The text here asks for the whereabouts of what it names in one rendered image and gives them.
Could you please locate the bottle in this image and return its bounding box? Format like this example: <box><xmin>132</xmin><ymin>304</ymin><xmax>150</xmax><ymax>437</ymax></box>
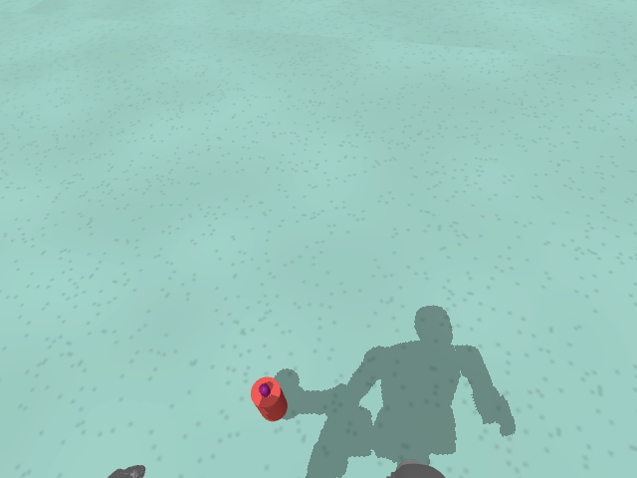
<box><xmin>251</xmin><ymin>376</ymin><xmax>288</xmax><ymax>421</ymax></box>

